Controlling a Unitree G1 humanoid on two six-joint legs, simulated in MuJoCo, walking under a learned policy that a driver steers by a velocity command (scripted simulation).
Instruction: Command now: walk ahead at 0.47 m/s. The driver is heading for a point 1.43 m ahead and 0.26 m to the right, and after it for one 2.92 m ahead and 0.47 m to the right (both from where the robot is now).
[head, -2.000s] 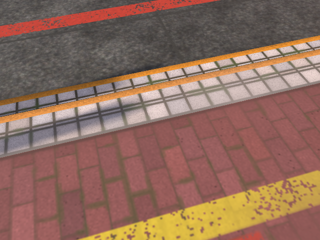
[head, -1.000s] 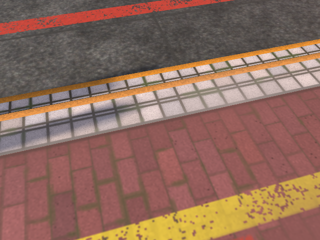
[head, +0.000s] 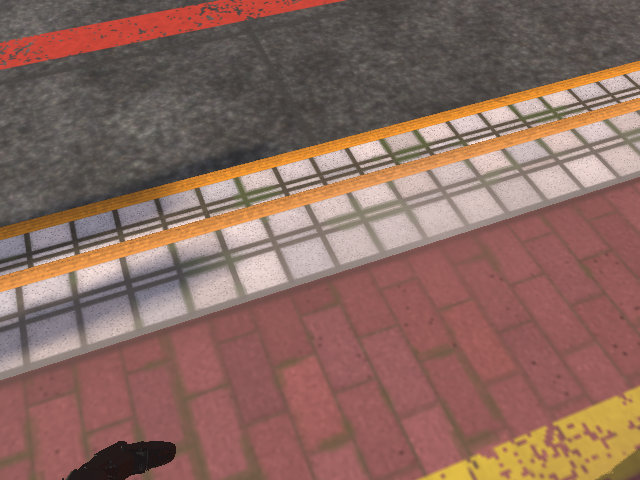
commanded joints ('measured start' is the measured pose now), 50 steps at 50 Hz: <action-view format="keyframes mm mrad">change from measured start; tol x32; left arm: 1 101 144 51 -33 -1 -14 -3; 4 500 302 96 79 25 0 6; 32 570 0 -2 115 27 11 38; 50 60 43 -14 -13 100 39 -21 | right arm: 1 -21 -191 -41 -41 -6 9 -5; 26 -601 -100 -24 -321 8 -31 52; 32 -43 -336 -106 -177 -10 -29 49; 50 10 -90 -19 -111 -93 -55 100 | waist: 1 160 151 -22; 4 189 -264 -434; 25 178 -20 73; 32 18 332 -425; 50 49 90 44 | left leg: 1 -80 251 -52 208 962 117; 2 -154 208 -21 417 1012 89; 4 -737 -57 -59 1101 -120 11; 5 -843 -17 -178 1228 -165 36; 27 -834 89 -25 345 358 48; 30 -378 22 26 327 334 117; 32 259 423 -691 226 144 344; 37 -255 255 -332 16 165 250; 50 -270 234 -87 -8 529 270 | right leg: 1 251 69 -38 -3 -52 -55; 5 1012 -326 831 -286 -472 -273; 12 376 -169 247 -439 -85 -194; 30 639 -141 53 11 481 -66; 33 -91 65 176 769 -563 6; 50 -47 -31 41 81 155 4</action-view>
